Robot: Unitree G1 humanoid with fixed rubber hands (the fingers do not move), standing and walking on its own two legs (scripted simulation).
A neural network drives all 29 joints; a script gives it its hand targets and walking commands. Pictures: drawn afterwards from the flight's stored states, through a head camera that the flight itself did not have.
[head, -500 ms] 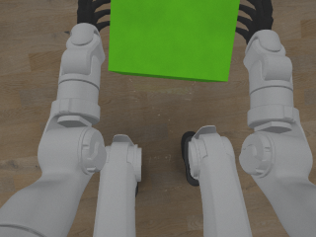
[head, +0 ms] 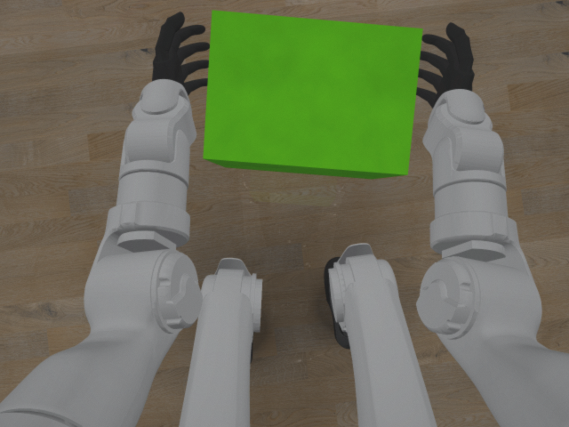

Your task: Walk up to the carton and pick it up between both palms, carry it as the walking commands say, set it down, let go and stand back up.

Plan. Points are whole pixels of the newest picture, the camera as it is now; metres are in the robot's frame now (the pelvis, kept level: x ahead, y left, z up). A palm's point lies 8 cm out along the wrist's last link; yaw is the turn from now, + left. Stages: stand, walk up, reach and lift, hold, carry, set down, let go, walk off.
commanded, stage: reach and lift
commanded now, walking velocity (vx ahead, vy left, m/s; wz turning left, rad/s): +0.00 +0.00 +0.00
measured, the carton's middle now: (306, 110) +0.52 -0.05 -0.17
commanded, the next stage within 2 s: none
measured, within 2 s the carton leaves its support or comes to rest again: neither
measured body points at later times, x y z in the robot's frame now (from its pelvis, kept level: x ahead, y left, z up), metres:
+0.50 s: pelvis +0.01 -0.01 +0.05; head +0.26 -0.03 +0.42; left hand +0.53 +0.12 -0.01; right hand +0.48 -0.22 -0.02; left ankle +0.09 +0.12 -0.43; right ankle +0.12 -0.13 -0.43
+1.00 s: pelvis +0.03 +0.00 +0.12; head +0.24 -0.02 +0.51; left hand +0.51 +0.12 +0.06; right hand +0.46 -0.22 +0.06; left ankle +0.09 +0.12 -0.43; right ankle +0.12 -0.13 -0.43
